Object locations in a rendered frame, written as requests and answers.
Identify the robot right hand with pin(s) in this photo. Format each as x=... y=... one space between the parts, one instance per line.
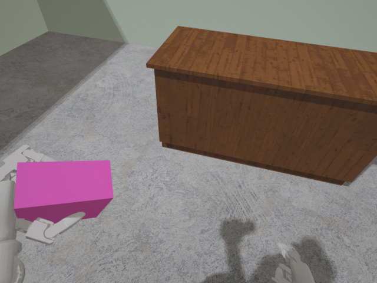
x=299 y=272

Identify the sponge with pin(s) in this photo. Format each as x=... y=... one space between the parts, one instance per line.
x=55 y=190

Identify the left robot forearm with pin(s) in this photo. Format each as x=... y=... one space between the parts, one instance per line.
x=12 y=269

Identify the robot left hand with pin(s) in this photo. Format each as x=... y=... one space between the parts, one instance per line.
x=40 y=230

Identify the table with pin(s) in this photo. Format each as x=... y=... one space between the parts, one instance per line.
x=302 y=109

